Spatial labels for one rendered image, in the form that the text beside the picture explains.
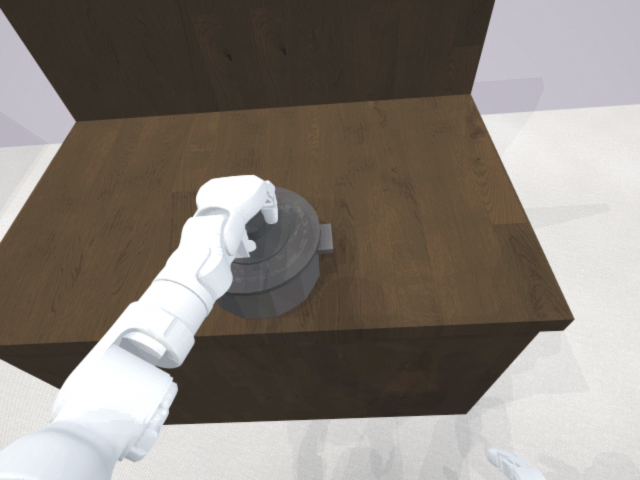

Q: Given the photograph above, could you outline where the robot right hand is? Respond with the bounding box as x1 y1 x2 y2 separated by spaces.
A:
487 448 546 480

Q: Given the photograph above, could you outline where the robot left hand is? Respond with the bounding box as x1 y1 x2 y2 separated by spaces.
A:
196 175 278 258

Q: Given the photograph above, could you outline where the table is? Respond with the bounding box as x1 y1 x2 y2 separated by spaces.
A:
0 0 575 425

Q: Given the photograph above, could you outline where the left robot forearm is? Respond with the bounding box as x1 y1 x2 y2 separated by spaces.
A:
50 202 245 423

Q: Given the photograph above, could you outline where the lid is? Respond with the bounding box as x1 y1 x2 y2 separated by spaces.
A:
225 187 321 296

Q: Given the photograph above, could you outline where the left robot upper arm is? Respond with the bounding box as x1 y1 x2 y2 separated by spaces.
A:
0 344 178 480

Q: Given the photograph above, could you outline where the pot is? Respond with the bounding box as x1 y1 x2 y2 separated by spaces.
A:
216 223 334 319

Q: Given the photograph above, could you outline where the knob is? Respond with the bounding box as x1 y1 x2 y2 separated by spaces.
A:
245 211 267 241

